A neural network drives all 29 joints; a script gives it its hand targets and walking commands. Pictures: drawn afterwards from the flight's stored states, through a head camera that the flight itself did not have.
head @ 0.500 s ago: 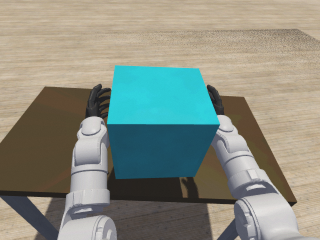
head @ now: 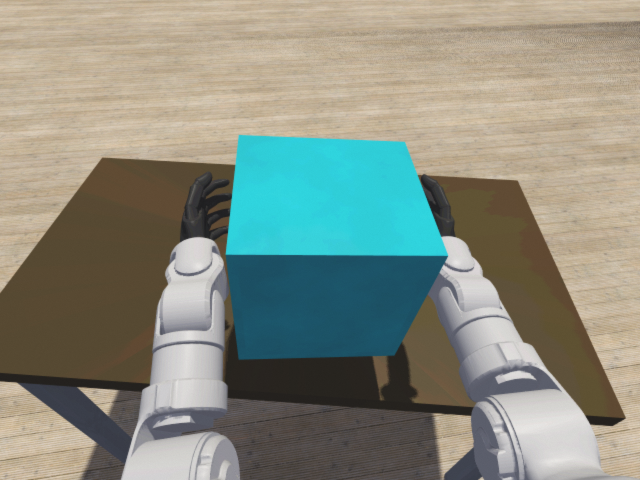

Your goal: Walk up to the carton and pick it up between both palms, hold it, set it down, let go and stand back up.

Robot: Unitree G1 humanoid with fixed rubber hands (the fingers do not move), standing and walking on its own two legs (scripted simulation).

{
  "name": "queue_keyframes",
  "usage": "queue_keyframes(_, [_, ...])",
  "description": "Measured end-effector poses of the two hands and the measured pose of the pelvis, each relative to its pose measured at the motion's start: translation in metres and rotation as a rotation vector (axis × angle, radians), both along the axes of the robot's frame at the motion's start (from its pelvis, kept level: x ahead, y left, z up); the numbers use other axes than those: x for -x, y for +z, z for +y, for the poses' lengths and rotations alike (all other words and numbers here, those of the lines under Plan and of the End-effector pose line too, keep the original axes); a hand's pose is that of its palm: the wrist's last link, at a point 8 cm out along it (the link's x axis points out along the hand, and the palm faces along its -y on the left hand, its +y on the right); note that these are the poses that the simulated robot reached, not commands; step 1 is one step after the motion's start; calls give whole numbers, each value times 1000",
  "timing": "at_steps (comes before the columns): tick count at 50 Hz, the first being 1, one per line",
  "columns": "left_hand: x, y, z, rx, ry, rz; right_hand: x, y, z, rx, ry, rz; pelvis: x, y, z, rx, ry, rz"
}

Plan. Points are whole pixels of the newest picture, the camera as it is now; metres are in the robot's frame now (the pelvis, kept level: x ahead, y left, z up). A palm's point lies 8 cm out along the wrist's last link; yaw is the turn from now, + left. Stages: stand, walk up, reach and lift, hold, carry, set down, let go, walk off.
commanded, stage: set down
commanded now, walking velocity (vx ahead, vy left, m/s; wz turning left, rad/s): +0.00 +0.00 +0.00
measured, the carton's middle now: (321, 251) +0.39 +0.01 +0.10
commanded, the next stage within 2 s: none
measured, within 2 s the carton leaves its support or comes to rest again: rests again in 1.88 s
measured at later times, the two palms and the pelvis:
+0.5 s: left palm (197, 253) +0.39 +0.17 +0.10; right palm (419, 243) +0.43 -0.12 +0.08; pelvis +0.01 +0.00 +0.00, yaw +0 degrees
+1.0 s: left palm (211, 262) +0.41 +0.16 +0.06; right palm (412, 243) +0.47 -0.13 +0.04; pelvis +0.04 -0.01 +0.00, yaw +1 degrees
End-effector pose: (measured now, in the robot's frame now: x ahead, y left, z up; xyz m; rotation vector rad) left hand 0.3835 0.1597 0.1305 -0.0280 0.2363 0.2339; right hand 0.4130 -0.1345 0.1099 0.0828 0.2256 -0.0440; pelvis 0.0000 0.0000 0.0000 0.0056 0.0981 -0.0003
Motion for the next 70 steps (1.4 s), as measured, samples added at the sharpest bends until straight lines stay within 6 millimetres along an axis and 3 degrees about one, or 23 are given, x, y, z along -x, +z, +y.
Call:
queue_keyframes(19, [-1,-19,10,-15,50,7,-14,-23,11,-1,56,-1,-10,1,0,1,3,23])
queue_keyframes(30, [-6,-39,8,-24,63,51,-22,-41,9,39,84,31,-17,1,0,1,6,43])
queue_keyframes(53, [-26,-79,2,-45,113,75,-59,-77,6,27,143,41,-42,1,-13,-14,9,172])
queue_keyframes(62, [-32,-89,3,-26,123,64,-71,-80,8,26,154,8,-51,-1,-12,-13,13,235])
queue_keyframes(70, [-24,-100,10,38,145,93,-70,-79,15,54,172,-11,-48,-2,-11,-11,13,248])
